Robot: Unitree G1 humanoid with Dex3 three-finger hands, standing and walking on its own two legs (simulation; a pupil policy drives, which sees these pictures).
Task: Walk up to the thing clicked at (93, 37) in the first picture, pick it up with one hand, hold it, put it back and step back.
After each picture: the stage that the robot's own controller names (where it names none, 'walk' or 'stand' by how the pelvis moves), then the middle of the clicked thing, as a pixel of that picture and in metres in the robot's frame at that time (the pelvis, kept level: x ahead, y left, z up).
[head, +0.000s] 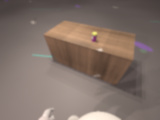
stand; (94, 37) +1.05 +0.01 -0.10
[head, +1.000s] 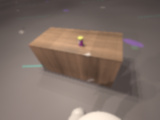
walk; (80, 41) +0.93 +0.23 -0.09
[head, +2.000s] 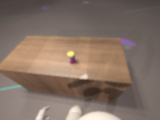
stand; (71, 57) +0.56 +0.24 -0.07
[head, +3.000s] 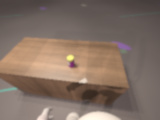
stand; (70, 61) +0.55 +0.21 -0.10
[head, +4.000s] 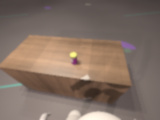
stand; (73, 58) +0.58 +0.20 -0.09
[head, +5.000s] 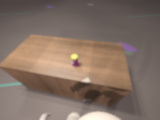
stand; (74, 60) +0.56 +0.19 -0.10
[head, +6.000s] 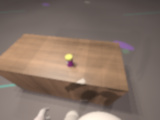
stand; (69, 60) +0.53 +0.23 -0.09
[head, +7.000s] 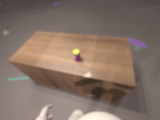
stand; (76, 55) +0.59 +0.20 -0.08
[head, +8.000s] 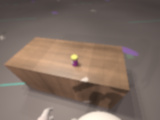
stand; (74, 60) +0.60 +0.20 -0.10
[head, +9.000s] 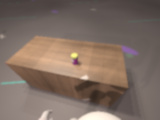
stand; (74, 59) +0.62 +0.20 -0.10
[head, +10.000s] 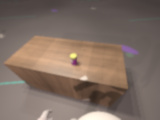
stand; (73, 59) +0.60 +0.21 -0.10
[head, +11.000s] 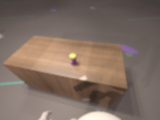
stand; (73, 59) +0.60 +0.22 -0.10
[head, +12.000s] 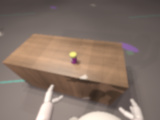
rise first; (73, 58) +0.60 +0.22 -0.10
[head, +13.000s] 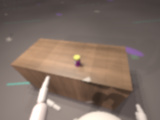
go down; (77, 60) +0.60 +0.20 -0.10
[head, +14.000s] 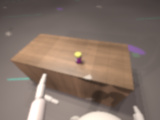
go down; (78, 58) +0.61 +0.19 -0.09
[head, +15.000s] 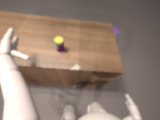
go down; (59, 44) +0.60 +0.20 -0.03
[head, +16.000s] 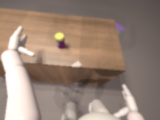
close in; (60, 41) +0.62 +0.19 -0.02
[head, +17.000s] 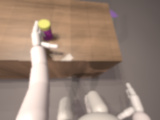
close; (46, 30) +0.63 +0.21 +0.02
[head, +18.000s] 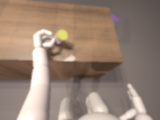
lift; (60, 38) +0.58 +0.14 +0.03
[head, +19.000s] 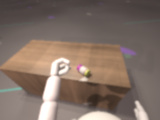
lift; (83, 70) +0.50 +0.09 -0.08
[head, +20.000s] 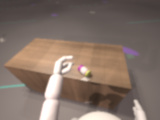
rise first; (84, 70) +0.50 +0.09 -0.10
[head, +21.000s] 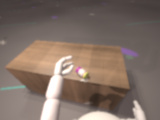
stand; (82, 72) +0.49 +0.11 -0.11
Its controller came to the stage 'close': yes
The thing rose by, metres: 0.01
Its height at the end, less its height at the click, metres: -0.02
